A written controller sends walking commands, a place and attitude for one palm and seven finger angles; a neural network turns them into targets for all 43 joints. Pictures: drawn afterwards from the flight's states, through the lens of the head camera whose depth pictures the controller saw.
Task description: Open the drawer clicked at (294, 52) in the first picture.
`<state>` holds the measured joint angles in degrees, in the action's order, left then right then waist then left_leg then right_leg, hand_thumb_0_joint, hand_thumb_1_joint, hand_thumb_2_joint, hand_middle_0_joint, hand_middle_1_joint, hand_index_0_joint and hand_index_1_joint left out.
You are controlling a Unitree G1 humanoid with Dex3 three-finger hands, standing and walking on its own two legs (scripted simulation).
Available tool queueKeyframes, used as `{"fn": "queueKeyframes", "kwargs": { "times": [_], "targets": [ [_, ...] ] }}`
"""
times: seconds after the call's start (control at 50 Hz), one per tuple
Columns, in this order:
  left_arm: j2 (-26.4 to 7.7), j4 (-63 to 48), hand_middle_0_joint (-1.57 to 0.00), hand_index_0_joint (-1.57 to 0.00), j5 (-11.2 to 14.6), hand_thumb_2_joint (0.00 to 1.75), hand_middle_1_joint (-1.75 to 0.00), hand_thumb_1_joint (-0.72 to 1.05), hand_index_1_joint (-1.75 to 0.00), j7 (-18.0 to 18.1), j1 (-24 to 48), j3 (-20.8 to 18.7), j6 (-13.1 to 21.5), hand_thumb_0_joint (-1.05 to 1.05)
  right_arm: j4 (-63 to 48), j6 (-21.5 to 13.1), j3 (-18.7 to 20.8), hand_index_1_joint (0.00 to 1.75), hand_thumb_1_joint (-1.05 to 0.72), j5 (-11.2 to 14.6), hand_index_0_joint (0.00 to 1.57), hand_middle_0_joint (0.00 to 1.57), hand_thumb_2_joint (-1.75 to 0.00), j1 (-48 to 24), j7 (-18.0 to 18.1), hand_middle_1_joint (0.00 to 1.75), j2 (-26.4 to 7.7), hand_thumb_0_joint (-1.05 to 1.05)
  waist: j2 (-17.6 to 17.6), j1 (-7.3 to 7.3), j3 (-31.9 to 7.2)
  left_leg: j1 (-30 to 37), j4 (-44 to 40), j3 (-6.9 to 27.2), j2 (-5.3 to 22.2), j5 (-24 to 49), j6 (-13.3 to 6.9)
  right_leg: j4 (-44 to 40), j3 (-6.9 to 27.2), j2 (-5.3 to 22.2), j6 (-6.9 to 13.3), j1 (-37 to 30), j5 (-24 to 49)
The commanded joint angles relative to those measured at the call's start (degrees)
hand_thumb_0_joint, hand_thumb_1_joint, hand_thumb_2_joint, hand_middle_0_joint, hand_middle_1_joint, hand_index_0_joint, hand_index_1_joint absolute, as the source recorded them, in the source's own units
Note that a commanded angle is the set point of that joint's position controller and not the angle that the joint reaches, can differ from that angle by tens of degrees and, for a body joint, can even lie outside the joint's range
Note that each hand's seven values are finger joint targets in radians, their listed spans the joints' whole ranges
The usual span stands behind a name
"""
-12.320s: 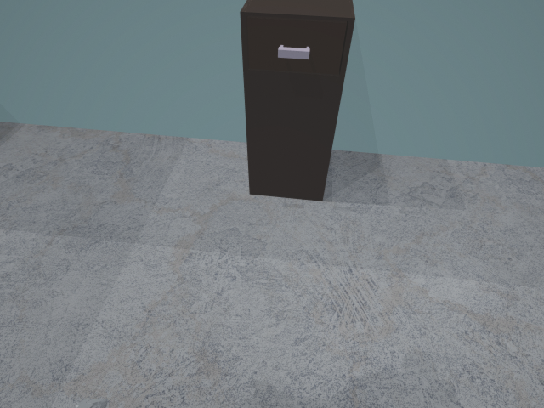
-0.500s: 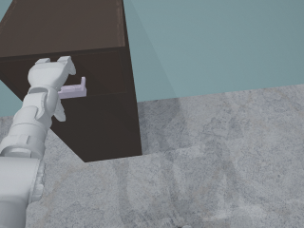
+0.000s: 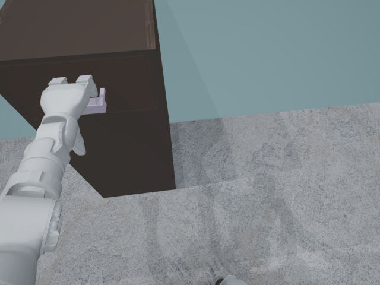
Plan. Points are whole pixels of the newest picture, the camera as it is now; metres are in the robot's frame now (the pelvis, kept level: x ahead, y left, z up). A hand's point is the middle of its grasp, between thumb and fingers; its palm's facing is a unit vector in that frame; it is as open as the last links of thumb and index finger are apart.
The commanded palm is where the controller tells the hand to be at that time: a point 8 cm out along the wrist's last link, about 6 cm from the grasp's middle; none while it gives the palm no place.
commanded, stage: lower the fingers behind the handle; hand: left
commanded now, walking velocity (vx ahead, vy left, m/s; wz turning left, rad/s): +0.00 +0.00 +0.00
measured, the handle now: (82, 100) +0.55 +0.25 +0.03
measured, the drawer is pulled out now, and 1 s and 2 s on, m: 0.00 0.00 0.00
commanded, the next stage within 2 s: close the thumb around the handle in 0.92 s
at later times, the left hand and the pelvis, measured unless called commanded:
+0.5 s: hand (83, 121) +0.49 +0.24 +0.01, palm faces -0.05 -0.01 -1.00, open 13.8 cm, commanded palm +0.47 +0.24 +0.06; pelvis -0.01 +0.01 -0.02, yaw +0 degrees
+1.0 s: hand (84, 123) +0.49 +0.24 +0.01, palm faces -0.05 -0.01 -1.00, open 13.9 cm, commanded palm +0.47 +0.24 +0.06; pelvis +0.00 +0.01 -0.02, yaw +0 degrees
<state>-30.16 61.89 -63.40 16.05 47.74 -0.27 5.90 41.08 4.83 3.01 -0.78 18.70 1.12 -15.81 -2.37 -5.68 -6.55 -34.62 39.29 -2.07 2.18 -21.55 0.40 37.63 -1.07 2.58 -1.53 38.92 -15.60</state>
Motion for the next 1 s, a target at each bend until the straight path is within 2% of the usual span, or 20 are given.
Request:
{"fn": "queueKeyframes", "kwargs": {
  "times": [0.0,0.04,0.12,0.14,0.18,0.24,0.3,0.32,0.36,0.38,0.42,0.48,0.52,0.58,0.6,0.68,0.76,0.82,0.88,0.98],
  "targets": [
    [-16.0,-10.1,-0.30,-0.30,0.3,0.30,-1.20,-0.50,-1.20,3.1,26.6,-3.1,-0.3,0.00,-2.5,-1.4,3.3,0.30,-0.90,-0.6,0.20,0.20,-0.90,7.8,0.7,0.30,-8.9,0.00,-1.4,-1.06,-22.8,6.7,-2.0,-0.5,-3.6,21.4,-2.3,-0.9,-0.7,-3.8,2.8,-14.6,17.4],
    [-16.5,-7.5,-0.30,-0.30,0.5,0.30,-1.20,-0.50,-1.20,3.1,24.2,-3.7,-0.9,0.00,-2.3,-1.5,3.3,0.30,-0.90,-0.6,0.20,0.20,-0.90,8.1,0.6,0.30,-9.1,0.00,0.4,-0.91,-22.5,5.7,-1.5,-0.6,-3.5,20.9,-2.3,-0.6,-0.8,-3.9,2.7,-14.3,17.2],
    [-14.6,-7.0,-0.30,-0.30,0.4,0.30,-1.20,-0.50,-1.20,2.9,27.2,-1.6,-0.8,0.00,-1.9,-1.8,3.3,0.30,-0.90,-0.6,0.20,0.20,-0.90,9.1,0.5,0.30,-9.2,0.00,-0.8,-2.04,-22.6,5.7,-0.9,-0.1,-3.3,20.0,-2.3,-0.4,-0.8,-4.0,2.8,-11.9,15.6],
    [-16.4,-6.7,-0.30,-0.30,0.5,0.30,-1.20,-0.50,-1.20,2.8,26.0,-3.3,-0.8,0.00,-1.8,-1.8,3.4,0.30,-0.90,-0.6,0.20,0.20,-0.90,9.3,0.5,0.30,-9.4,0.00,-0.7,-1.32,-23.5,5.3,-0.5,-0.1,-3.4,20.1,-2.3,0.1,-0.7,-4.0,2.8,-12.1,15.6],
    [-17.9,-7.9,-0.30,-0.30,0.4,0.30,-1.20,-0.50,-1.20,2.9,27.3,-4.3,0.1,0.00,-1.5,-1.8,3.4,0.30,-0.90,-0.9,0.20,0.20,-0.90,9.8,0.6,0.30,-9.6,0.00,-0.3,-1.61,-25.1,4.8,0.1,0.0,-3.3,20.8,-2.4,0.7,-0.5,-3.9,2.7,-12.7,16.7],
    [-17.3,-8.1,-0.30,-0.30,-0.1,0.30,-1.20,-0.50,-1.20,3.5,27.7,-3.9,0.7,0.00,-1.3,-1.9,3.4,0.30,-0.90,-1.1,0.20,0.20,-0.90,10.0,0.5,0.30,-9.5,0.00,-1.7,-1.82,-24.3,4.2,0.9,0.5,-3.2,21.0,-2.2,1.5,-0.8,-4.1,2.9,-10.2,15.7],
    [-17.1,-9.1,-0.30,-0.30,-0.3,0.30,-1.20,-0.50,-1.20,4.9,28.9,-4.1,1.1,0.00,-0.8,-2.0,3.7,0.30,-0.90,-1.6,0.20,0.20,-0.90,10.6,0.2,0.30,-9.6,0.00,-3.4,-2.17,-26.9,5.1,2.3,0.7,-3.1,22.5,-2.2,2.5,-0.8,-4.2,2.9,-8.7,16.1],
    [-16.9,-8.1,-0.30,-0.30,-0.3,0.30,-1.20,-0.50,-1.20,5.2,27.7,-4.1,0.7,0.00,-0.6,-2.0,3.7,0.30,-0.90,-1.6,0.20,0.20,-0.90,10.8,0.0,0.30,-9.5,0.00,-3.4,-1.77,-27.1,4.8,2.5,0.7,-3.1,23.1,-2.1,2.9,-1.0,-4.2,3.0,-9.0,16.4],
    [-17.1,-6.4,-0.30,-0.30,0.1,0.30,-1.20,-0.50,-1.20,5.4,26.8,-4.8,-0.1,0.00,-0.2,-1.8,3.6,0.30,-0.90,-1.6,0.20,0.20,-0.90,10.7,-0.2,0.30,-10.0,0.00,-1.5,-2.22,-26.2,3.7,2.9,1.0,-3.0,23.0,-2.1,3.0,-1.1,-4.3,2.9,-8.3,16.3],
    [-16.0,-6.6,-0.30,-0.30,0.0,0.30,-1.20,-0.50,-1.20,5.5,28.2,-3.3,-0.3,0.00,-0.2,-1.8,3.6,0.30,-0.90,-1.5,0.20,0.20,-0.90,11.1,-0.2,0.30,-9.7,0.00,-2.4,-2.70,-25.8,3.4,2.9,0.8,-3.0,22.6,-2.1,3.0,-1.1,-4.2,2.8,-8.1,16.3],
    [-18.0,-7.2,-0.30,-0.30,-0.1,0.30,-1.20,-0.50,-1.20,5.5,27.1,-4.9,-0.6,0.00,0.0,-1.7,3.6,0.30,-0.90,-1.6,0.20,0.20,-0.90,11.1,-0.4,0.30,-10.0,0.00,-3.8,-1.65,-27.8,4.2,3.3,1.0,-3.0,23.8,-2.0,3.6,-1.1,-4.3,3.0,-8.3,16.6],
    [-16.3,-6.7,-0.30,-0.30,-0.1,0.30,-1.20,-0.50,-1.20,5.4,26.1,-4.1,-1.2,0.00,0.2,-1.5,3.7,0.30,-0.90,-1.8,0.20,0.20,-0.90,11.6,-0.6,0.30,-9.8,0.00,-3.7,-1.88,-28.7,5.1,4.1,1.2,-2.7,26.8,-1.8,4.3,-1.3,-4.3,2.9,-7.6,17.8],
    [-14.6,-6.0,-0.30,-0.30,0.3,0.30,-1.20,-0.50,-1.20,5.0,25.0,-3.0,-1.8,0.00,0.0,-1.3,3.7,0.30,-0.90,-1.6,0.20,0.20,-0.90,11.3,-0.7,0.30,-9.7,0.00,-2.5,-2.20,-26.0,4.5,3.9,1.1,-2.5,25.7,-1.8,3.8,-1.6,-4.5,2.8,-6.7,16.9],
    [-15.8,-6.1,-0.30,-0.30,0.4,0.30,-1.20,-0.50,-1.20,4.6,26.8,-3.1,-2.1,0.00,-0.1,-1.2,3.4,0.30,-0.90,-1.5,0.20,0.20,-0.90,11.3,-0.5,0.30,-9.9,0.00,-2.6,-2.67,-26.0,3.8,3.6,1.1,-2.6,23.3,-2.0,3.6,-1.4,-4.4,2.8,-7.0,15.9],
    [-16.7,-5.6,-0.30,-0.30,0.4,0.30,-1.20,-0.50,-1.20,4.4,25.7,-3.8,-2.3,0.00,0.0,-1.1,3.3,0.30,-0.90,-1.4,0.20,0.20,-0.90,11.2,-0.5,0.30,-9.9,0.00,-2.0,-2.14,-25.0,3.1,3.5,0.9,-2.7,22.9,-2.1,3.5,-1.4,-4.4,2.8,-7.5,16.0],
    [-14.3,-8.3,-0.30,-0.30,0.2,0.30,-1.20,-0.50,-1.20,4.1,26.0,-2.5,-1.4,0.00,-0.5,-1.2,3.6,0.30,-0.90,-1.4,0.20,0.20,-0.90,11.4,-0.4,0.30,-9.4,0.00,-4.4,-1.98,-27.2,6.9,3.9,1.7,-2.2,27.8,-1.5,4.0,-1.8,-4.5,3.0,-6.0,16.5],
    [-12.9,-9.8,-0.30,-0.30,0.7,0.30,-1.20,-0.50,-1.20,4.5,24.4,-2.9,-0.8,0.00,-0.7,-1.2,3.9,0.30,-0.90,-1.6,0.20,0.20,-0.90,11.3,-0.7,0.30,-9.2,0.00,-3.8,-1.64,-27.8,8.5,4.6,2.0,-1.9,31.9,-1.3,4.2,-1.8,-4.6,2.9,-5.9,18.1],
    [-12.1,-8.7,-0.30,-0.30,0.4,0.30,-1.20,-0.50,-1.20,5.2,24.2,-2.0,-1.6,0.00,-0.6,-1.1,3.7,0.30,-0.90,-1.4,0.20,0.20,-0.90,10.6,-0.8,0.30,-9.2,0.00,-1.6,-2.18,-24.7,5.7,3.8,1.7,-2.1,27.0,-1.6,3.7,-2.0,-4.6,2.8,-6.2,16.6],
    [-12.7,-10.5,-0.30,-0.30,0.3,0.30,-1.20,-0.50,-1.20,5.5,24.2,-2.7,-1.5,0.00,-0.8,-1.2,3.9,0.30,-0.90,-1.5,0.20,0.20,-0.90,10.7,-0.8,0.30,-9.0,0.00,-3.1,-1.42,-28.3,7.5,4.0,1.6,-2.3,29.5,-1.6,4.0,-1.6,-4.5,2.9,-8.1,18.5],
    [-13.0,-9.7,-0.30,-0.30,0.5,0.30,-1.20,-0.50,-1.20,5.3,23.5,-2.8,-2.0,0.00,-0.6,-1.0,3.7,0.30,-0.90,-1.4,0.20,0.20,-0.90,10.3,-0.6,0.30,-9.0,0.00,-1.6,-1.57,-26.2,5.6,3.5,1.1,-2.6,27.8,-1.9,3.5,-1.4,-4.3,2.8,-9.6,19.6]
  ]
}}
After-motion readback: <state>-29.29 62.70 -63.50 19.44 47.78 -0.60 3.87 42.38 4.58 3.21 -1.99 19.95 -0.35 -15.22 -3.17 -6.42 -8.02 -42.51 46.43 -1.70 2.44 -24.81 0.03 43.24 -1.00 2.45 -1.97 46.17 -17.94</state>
